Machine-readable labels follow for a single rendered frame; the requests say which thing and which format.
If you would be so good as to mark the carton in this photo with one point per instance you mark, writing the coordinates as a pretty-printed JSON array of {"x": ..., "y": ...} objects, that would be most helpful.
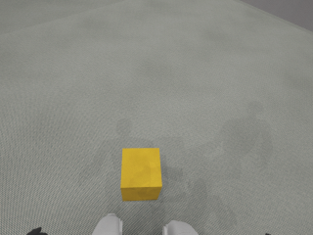
[{"x": 140, "y": 174}]

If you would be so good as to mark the robot right thigh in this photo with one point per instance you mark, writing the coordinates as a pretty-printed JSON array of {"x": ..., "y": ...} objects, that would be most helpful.
[{"x": 178, "y": 228}]

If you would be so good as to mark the robot left thigh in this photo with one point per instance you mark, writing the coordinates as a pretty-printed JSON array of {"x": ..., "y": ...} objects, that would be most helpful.
[{"x": 109, "y": 225}]

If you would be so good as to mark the robot thigh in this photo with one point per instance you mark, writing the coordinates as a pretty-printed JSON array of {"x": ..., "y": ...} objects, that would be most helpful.
[
  {"x": 109, "y": 225},
  {"x": 178, "y": 228}
]

